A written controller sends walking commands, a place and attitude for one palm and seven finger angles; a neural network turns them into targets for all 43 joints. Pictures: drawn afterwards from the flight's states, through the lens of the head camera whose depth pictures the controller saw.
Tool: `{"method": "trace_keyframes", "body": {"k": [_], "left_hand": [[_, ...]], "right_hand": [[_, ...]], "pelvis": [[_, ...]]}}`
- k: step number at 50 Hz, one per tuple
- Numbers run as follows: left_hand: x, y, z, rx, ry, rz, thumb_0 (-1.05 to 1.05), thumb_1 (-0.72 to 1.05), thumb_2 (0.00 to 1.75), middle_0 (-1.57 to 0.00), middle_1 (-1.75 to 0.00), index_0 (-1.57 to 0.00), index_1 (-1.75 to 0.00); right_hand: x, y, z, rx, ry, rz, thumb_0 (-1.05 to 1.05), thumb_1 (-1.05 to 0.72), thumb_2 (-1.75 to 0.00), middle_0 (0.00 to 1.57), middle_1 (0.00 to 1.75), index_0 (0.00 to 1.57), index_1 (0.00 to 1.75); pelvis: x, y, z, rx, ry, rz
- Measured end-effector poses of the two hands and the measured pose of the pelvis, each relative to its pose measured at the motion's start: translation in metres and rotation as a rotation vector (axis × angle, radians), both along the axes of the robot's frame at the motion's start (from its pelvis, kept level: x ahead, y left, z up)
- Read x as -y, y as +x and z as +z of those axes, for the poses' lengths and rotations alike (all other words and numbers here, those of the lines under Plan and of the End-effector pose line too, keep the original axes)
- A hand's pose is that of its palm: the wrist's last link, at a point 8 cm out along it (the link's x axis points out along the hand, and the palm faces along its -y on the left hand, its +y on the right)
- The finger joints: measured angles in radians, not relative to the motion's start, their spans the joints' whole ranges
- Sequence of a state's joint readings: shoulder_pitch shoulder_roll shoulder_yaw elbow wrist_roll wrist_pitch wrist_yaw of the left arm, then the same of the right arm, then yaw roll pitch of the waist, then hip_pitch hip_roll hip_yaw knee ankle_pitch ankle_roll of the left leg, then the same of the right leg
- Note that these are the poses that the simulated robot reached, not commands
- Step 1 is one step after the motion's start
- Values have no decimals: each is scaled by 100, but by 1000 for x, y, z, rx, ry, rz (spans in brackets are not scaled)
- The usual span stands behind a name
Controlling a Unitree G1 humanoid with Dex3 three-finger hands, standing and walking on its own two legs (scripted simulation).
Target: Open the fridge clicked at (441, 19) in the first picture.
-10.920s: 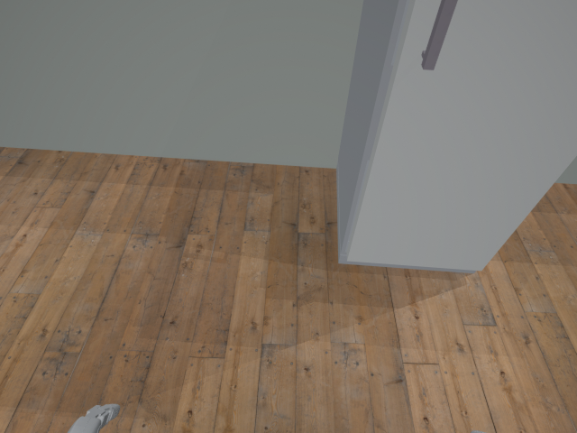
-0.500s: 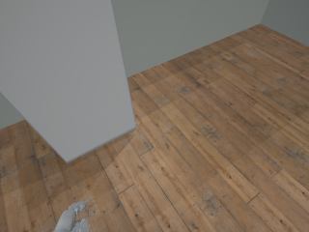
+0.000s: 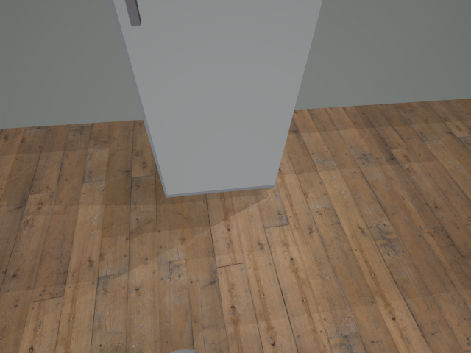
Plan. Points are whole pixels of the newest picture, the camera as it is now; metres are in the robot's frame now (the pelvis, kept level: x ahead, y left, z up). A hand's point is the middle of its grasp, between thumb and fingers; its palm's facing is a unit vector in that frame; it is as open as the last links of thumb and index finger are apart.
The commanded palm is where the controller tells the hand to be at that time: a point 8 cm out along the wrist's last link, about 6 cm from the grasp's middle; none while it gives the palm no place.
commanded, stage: turn to face it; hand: left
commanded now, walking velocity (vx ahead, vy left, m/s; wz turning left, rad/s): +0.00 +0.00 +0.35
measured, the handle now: out of the picture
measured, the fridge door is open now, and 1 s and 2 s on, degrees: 0 0 0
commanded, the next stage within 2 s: take the last steps up to it in 0.32 s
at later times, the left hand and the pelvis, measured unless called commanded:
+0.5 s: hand out of the picture +0.06 +0.23 -0.15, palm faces +0.15 -0.96 -0.22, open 7.4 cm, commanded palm none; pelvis -0.01 +0.03 +0.02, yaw +8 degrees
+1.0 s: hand out of the picture -0.08 +0.11 -0.14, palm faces +0.32 -0.93 -0.19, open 7.3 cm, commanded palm none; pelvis +0.07 +0.00 +0.02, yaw +13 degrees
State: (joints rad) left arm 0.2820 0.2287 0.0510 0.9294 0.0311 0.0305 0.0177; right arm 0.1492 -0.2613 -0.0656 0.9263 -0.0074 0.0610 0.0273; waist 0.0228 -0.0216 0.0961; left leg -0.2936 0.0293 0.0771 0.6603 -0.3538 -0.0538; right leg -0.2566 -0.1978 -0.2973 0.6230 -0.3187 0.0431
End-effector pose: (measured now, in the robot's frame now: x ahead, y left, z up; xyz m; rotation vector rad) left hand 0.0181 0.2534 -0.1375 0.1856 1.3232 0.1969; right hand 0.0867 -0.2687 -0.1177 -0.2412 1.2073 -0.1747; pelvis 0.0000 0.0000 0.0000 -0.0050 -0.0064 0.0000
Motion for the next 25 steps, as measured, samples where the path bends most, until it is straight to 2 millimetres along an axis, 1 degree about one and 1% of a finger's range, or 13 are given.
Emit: {"method": "trace_keyframes", "body": {"k": [2, 5, 8, 11, 16, 21, 25], "left_hand": [[-16, -14, -11, -31, -6, 39, 0, 90, 90, -20, -30, -20, -30], [-31, -22, -11, -63, -8, 69, 1, 91, 90, -20, -30, -20, -30], [-40, -18, -3, -39, -18, 86, 1, 91, 90, -20, -30, -20, -30], [-46, -9, 5, 9, -23, 93, 1, 91, 90, -20, -30, -20, -30], [-48, 4, 13, 69, -17, 101, 0, 91, 90, -20, -30, -20, -30], [-41, 17, 18, 113, -12, 99, 0, 91, 90, -20, -30, -20, -30], [-26, 25, 23, 143, -8, 84, 0, 91, 90, -20, -30, -20, -30]], "right_hand": [[-16, 18, 3, 48, -16, 40, 1, -91, -90, 19, 30, 20, 30], [-38, 30, 15, 86, -21, 80, 1, -91, -90, 19, 30, 20, 30], [-56, 32, 23, 90, -18, 101, 1, -91, -90, 20, 30, 20, 30], [-70, 29, 26, 81, -3, 113, 1, -91, -90, 20, 30, 20, 30], [-82, 10, 21, 46, 26, 105, 1, -91, -90, 20, 30, 20, 30], [-74, -20, 13, -16, 32, 77, 0, -92, -90, 20, 30, 20, 30], [-62, -48, 3, -79, 43, 55, 1, -92, -90, 20, 30, 20, 30]], "pelvis": [[-11, -1, -6, 1, 0, 15], [-21, -2, 1, 8, -17, 26], [-29, -2, 10, 7, -35, 52], [-35, -4, 17, 6, -40, 73], [-39, -6, 20, 7, -36, 105], [-35, -9, 20, 11, -23, 133], [-27, -12, 18, 13, -11, 147]]}}
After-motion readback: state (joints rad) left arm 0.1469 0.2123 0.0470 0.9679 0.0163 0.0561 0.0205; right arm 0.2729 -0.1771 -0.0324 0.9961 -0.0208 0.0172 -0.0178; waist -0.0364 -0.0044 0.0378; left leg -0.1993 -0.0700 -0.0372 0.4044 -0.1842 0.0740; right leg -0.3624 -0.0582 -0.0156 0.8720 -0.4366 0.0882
